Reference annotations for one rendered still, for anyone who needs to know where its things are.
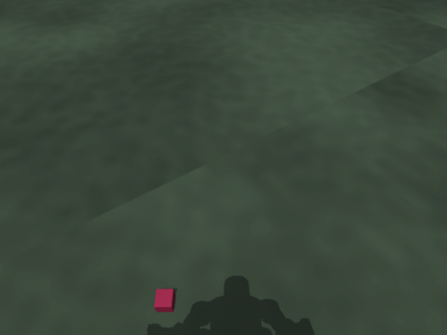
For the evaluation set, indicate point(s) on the cube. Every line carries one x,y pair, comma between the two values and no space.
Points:
164,300

